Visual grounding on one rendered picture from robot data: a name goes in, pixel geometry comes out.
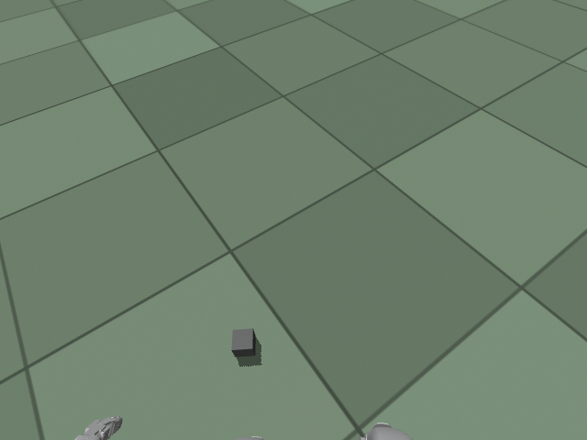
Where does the cube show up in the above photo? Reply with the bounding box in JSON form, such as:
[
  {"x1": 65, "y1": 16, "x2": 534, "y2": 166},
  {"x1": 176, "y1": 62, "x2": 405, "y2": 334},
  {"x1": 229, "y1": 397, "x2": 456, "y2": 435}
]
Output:
[{"x1": 231, "y1": 328, "x2": 256, "y2": 358}]

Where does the left robot hand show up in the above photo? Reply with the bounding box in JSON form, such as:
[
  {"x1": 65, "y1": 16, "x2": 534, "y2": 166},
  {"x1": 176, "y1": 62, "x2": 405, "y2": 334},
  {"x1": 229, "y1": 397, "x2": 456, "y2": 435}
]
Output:
[{"x1": 74, "y1": 416, "x2": 123, "y2": 440}]

